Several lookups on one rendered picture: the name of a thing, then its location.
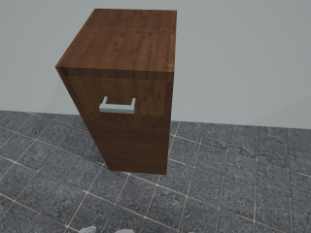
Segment drawer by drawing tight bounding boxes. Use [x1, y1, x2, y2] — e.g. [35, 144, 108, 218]
[67, 76, 167, 116]

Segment cabinet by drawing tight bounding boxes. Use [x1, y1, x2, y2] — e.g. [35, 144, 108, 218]
[55, 8, 177, 176]

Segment handle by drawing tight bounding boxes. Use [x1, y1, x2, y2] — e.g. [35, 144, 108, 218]
[99, 96, 136, 114]

